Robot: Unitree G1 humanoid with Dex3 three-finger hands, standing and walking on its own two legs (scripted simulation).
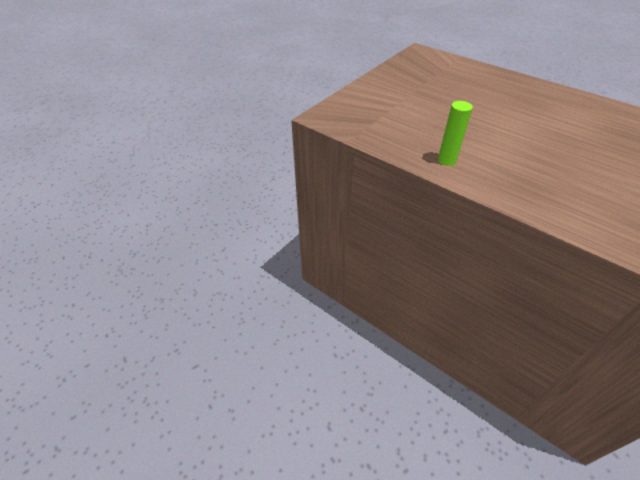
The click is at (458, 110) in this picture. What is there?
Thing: slim round
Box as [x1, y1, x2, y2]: [438, 101, 472, 165]
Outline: 465,101 455,101 452,103 438,156 438,160 442,164 451,165 455,163 472,107 469,103
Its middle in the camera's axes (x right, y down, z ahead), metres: +0.29 -0.24 +0.87
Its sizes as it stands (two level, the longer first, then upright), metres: 0.043 0.043 0.138
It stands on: a support 0.70 m high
